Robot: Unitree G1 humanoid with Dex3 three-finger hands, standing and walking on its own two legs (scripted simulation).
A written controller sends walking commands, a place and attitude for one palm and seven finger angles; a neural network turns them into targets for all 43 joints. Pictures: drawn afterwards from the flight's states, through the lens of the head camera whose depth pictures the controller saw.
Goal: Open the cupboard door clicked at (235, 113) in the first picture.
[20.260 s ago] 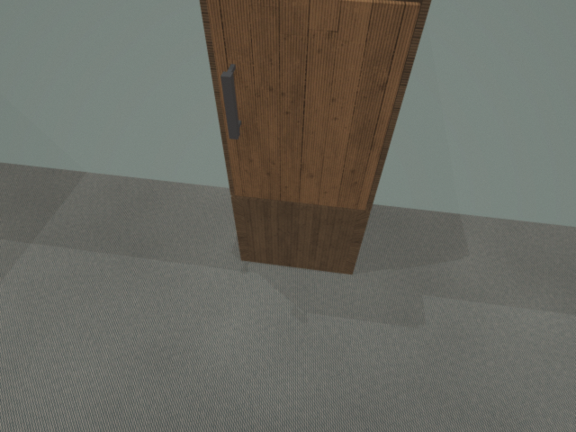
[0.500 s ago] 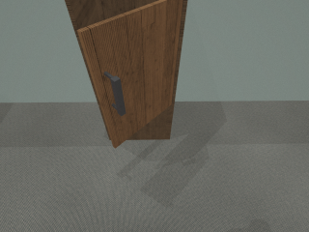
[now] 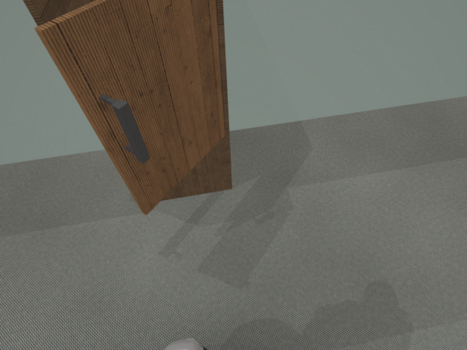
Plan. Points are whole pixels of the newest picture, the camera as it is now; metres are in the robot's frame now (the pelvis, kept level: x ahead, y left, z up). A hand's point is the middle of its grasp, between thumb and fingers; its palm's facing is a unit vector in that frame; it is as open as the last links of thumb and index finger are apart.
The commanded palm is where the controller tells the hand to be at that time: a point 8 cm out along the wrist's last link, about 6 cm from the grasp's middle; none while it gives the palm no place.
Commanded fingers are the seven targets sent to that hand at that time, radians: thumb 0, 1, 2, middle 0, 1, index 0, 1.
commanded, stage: walk to a spot facing it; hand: left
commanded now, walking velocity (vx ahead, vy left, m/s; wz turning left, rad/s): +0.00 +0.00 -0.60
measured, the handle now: (126, 130) +0.53 +0.29 +0.03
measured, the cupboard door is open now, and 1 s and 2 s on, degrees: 44 44 44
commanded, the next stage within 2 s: none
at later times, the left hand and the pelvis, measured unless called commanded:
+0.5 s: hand out of the picture +0.08 +0.21 -0.16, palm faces -0.15 -0.96 -0.24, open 7.4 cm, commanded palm none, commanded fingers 0.00 0.90 0.90 -0.20 -0.30 -0.20 -0.30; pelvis +0.00 +0.01 +0.00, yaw -15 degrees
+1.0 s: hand (179, 322) +0.18 +0.13 -0.16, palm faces -0.54 -0.81 -0.25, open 7.4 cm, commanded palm none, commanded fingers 0.00 0.90 0.90 -0.20 -0.30 -0.20 -0.30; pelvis -0.02 +0.01 +0.00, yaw -33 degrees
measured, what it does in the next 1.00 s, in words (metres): steps on the spot, turning right: left foot, then right foot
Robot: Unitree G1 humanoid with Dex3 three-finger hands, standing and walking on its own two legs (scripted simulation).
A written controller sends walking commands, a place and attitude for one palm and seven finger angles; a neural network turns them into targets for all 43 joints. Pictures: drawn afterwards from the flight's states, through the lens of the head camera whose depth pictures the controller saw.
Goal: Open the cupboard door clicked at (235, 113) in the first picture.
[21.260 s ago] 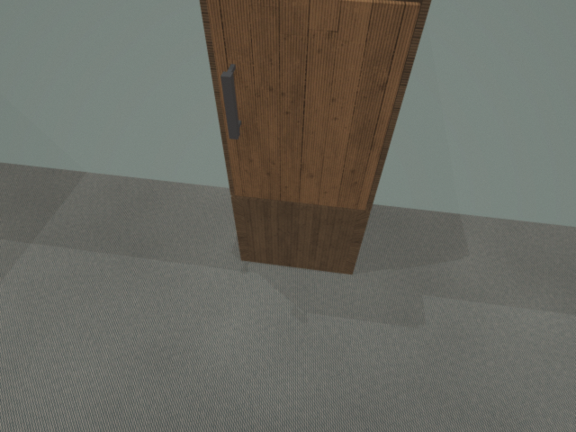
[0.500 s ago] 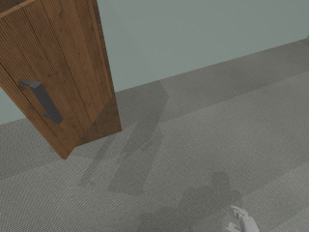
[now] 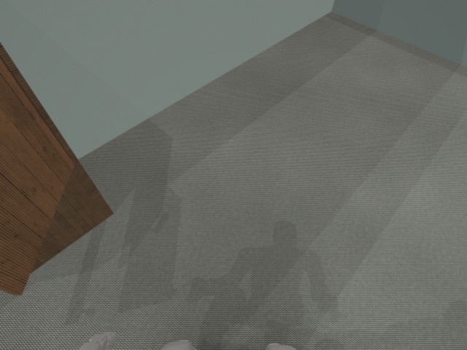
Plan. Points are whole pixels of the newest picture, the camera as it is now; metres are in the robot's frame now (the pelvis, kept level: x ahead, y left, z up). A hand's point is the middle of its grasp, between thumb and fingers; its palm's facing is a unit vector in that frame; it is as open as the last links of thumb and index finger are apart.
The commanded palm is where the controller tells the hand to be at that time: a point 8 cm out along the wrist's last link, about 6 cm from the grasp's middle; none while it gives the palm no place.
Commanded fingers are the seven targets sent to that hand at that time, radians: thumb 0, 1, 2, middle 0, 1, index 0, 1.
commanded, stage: walk to a spot facing it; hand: left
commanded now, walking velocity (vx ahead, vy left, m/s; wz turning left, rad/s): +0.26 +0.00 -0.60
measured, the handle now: out of the picture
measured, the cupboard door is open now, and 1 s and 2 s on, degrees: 44 44 44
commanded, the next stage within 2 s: turn to face it in 1.56 s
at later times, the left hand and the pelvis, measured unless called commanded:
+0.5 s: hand (173, 330) +0.17 +0.12 -0.15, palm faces -0.27 -0.94 -0.22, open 7.4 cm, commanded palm none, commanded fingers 0.00 0.90 0.90 -0.20 -0.30 -0.20 -0.30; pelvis +0.07 -0.05 +0.01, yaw -17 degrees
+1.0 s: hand (257, 205) +0.45 -0.05 -0.15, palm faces -0.50 -0.83 -0.24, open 7.4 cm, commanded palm none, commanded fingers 0.00 0.90 0.90 -0.20 -0.30 -0.20 -0.30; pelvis +0.23 -0.15 +0.00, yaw -30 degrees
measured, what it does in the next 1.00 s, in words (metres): walks ahead, turning right: left foot, then right foot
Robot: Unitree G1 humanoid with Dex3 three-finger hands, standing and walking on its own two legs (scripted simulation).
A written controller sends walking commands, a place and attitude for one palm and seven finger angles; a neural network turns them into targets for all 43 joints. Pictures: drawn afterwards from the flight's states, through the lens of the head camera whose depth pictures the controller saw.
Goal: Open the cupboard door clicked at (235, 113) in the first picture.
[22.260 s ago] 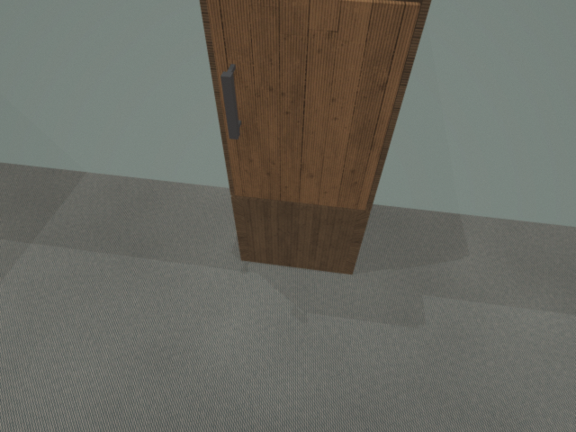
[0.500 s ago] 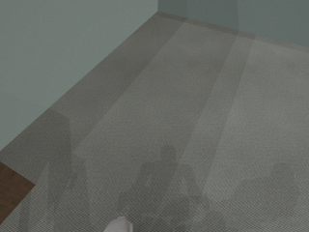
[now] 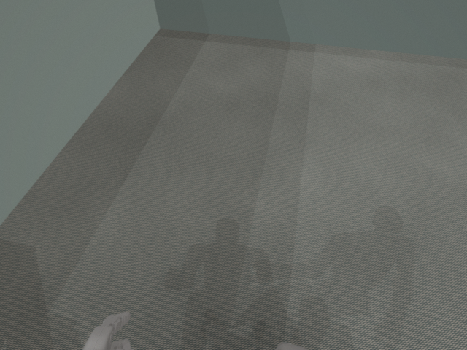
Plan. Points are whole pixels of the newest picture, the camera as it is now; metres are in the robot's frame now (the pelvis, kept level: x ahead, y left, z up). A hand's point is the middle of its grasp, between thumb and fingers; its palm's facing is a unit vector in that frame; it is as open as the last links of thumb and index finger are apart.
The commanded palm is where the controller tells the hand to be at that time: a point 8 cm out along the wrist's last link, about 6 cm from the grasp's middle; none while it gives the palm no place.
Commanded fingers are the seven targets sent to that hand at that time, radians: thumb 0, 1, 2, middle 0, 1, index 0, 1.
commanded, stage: walk to a spot facing it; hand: left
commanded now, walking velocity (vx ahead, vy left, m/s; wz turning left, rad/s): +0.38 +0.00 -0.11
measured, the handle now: out of the picture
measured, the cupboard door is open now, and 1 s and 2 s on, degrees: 44 44 44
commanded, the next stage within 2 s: turn to face it in 0.56 s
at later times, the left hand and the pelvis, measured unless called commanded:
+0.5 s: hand (162, 268) +0.30 +0.17 -0.15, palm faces -0.05 -0.98 -0.17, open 7.4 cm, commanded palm none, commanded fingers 0.00 0.90 0.90 -0.20 -0.30 -0.20 -0.30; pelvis +0.23 -0.01 +0.02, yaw -5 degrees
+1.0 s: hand (196, 220) +0.44 +0.11 -0.18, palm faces +0.11 -0.98 -0.16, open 7.3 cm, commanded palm none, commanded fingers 0.00 0.90 0.90 -0.20 -0.30 -0.20 -0.30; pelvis +0.43 -0.06 +0.00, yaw +4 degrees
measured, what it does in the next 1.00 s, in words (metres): walks ahead: left foot, then right foot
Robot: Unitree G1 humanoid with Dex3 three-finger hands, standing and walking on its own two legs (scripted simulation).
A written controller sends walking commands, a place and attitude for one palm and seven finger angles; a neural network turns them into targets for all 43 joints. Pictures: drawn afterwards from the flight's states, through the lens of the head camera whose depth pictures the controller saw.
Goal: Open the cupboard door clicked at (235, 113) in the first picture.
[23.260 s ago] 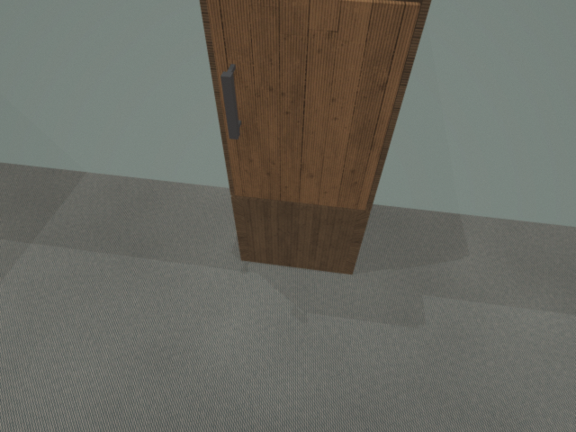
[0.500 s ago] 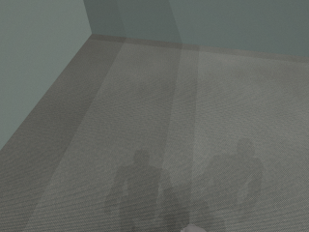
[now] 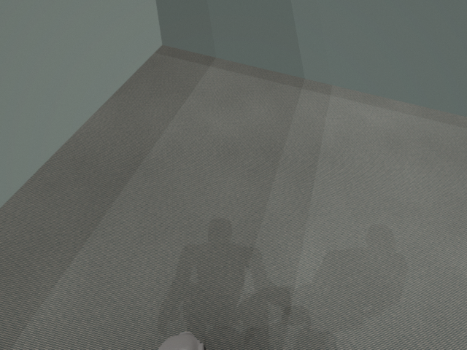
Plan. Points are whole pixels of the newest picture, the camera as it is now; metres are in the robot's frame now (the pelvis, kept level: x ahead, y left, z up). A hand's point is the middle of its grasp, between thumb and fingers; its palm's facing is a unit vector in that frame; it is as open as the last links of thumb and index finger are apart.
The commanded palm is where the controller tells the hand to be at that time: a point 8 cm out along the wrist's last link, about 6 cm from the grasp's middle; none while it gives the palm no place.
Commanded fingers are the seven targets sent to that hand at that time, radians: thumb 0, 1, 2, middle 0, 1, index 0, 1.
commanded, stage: turn to face it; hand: left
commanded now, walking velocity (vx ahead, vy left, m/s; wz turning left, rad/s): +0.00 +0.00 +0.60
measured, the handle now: out of the picture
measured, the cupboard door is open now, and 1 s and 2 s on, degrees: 44 44 44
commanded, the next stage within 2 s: none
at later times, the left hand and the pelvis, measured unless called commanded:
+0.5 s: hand out of the picture +0.08 +0.16 -0.14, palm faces +0.30 -0.91 -0.28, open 7.4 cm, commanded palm none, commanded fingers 0.00 0.90 0.90 -0.20 -0.30 -0.20 -0.30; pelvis +0.06 -0.07 +0.02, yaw +19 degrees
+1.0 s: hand out of the picture +0.07 +0.14 -0.14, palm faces +0.59 -0.75 -0.31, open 7.4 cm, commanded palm none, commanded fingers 0.00 0.90 0.90 -0.20 -0.30 -0.20 -0.30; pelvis +0.12 -0.09 +0.01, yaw +38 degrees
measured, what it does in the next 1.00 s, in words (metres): walks ahead, turning left: right foot, then left foot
